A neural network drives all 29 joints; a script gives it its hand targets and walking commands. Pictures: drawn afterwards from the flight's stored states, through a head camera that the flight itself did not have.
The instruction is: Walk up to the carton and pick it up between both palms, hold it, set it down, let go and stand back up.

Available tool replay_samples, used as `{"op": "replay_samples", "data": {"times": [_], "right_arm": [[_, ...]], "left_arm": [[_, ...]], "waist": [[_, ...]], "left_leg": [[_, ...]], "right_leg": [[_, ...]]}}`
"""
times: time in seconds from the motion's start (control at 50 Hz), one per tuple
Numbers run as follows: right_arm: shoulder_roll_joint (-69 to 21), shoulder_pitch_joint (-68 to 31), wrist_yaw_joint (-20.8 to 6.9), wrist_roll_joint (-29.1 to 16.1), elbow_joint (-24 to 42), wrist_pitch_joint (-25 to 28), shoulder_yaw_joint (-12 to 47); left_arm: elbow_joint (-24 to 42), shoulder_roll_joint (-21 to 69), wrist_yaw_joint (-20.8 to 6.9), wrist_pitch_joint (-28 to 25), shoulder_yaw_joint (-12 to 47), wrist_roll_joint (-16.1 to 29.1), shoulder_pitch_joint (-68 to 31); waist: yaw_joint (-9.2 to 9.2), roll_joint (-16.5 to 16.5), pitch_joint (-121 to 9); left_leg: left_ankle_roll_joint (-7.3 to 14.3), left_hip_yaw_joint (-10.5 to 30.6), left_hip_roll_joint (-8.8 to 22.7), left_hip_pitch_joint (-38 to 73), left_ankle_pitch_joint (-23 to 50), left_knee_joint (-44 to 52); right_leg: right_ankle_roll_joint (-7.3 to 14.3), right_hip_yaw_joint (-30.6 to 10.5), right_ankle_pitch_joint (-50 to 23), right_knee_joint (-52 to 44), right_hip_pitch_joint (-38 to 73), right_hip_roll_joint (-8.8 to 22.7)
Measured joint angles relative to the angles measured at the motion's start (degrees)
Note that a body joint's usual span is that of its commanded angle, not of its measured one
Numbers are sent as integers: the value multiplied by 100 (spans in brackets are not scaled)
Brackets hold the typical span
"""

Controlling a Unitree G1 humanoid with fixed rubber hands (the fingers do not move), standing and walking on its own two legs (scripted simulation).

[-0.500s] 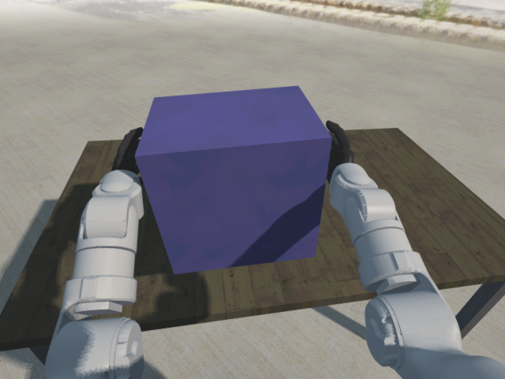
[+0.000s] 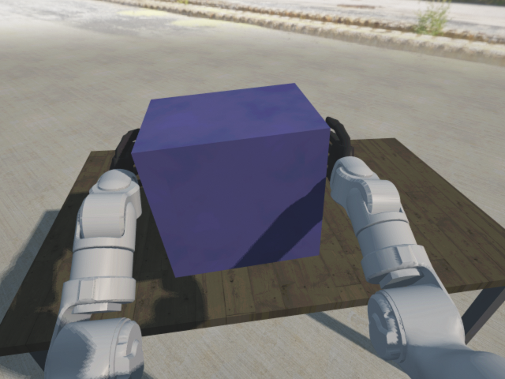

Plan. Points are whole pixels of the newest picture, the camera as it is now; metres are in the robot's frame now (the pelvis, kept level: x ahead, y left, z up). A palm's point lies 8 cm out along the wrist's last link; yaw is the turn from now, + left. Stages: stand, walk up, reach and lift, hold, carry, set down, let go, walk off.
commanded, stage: hold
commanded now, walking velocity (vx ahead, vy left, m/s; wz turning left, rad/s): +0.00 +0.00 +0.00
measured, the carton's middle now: (236, 178) +0.39 -0.01 +0.19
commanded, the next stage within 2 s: none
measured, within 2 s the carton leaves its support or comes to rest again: neither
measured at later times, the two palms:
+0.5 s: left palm (124, 174) +0.37 +0.16 +0.22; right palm (336, 161) +0.37 -0.17 +0.23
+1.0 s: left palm (120, 175) +0.36 +0.17 +0.22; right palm (336, 161) +0.36 -0.17 +0.23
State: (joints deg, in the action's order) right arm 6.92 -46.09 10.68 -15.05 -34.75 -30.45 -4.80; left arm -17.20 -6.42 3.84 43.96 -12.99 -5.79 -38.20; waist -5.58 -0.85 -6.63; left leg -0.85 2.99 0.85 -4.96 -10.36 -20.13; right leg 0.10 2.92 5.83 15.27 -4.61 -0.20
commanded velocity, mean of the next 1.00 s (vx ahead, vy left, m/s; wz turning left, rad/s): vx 0.00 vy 0.00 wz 0.00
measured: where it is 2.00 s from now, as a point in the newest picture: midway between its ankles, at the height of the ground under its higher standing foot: outside the picture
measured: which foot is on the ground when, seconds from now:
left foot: down 0.00-1.00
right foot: down 0.00-1.00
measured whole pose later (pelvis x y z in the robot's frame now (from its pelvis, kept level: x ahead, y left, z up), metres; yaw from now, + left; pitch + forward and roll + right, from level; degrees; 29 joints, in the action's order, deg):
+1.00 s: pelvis +0.00 +0.00 +0.00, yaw +0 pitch -5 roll -1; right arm 7.0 -47.2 10.9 -14.5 -33.6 -33.2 -3.9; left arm -14.2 -6.4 2.7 47.6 -14.1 -7.3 -38.6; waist -5.6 -0.9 -6.3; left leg -0.8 3.0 0.9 -4.8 -10.4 -20.1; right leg 0.1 2.9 6.0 15.4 -4.5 -0.2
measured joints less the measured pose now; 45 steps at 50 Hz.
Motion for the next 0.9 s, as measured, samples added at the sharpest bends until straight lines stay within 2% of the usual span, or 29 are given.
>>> {"op": "replay_samples", "data": {"times": [0.28,0.52,0.68,0.9], "right_arm": [[-20,-112,-47,200,2,-95,0],[4,-107,1,31,2,-132,5],[43,-99,72,-194,75,-167,91],[21,-100,58,-54,116,-257,91]], "left_arm": [[1,0,-65,71,-100,-70,-104],[10,0,-111,141,-100,-134,-126],[274,0,-104,300,-100,-135,-48],[298,0,-106,361,-100,-144,-43]], "waist": [[1,0,14],[1,0,39],[1,0,37],[1,0,37]], "left_leg": [[0,0,0,0,-2,0],[0,0,0,0,-37,0],[0,0,0,5,-37,0],[0,0,0,18,-11,0]], "right_leg": [[0,0,8,10,-4,0],[0,0,45,11,-4,0],[0,0,46,11,2,0],[0,0,20,11,14,0]]}}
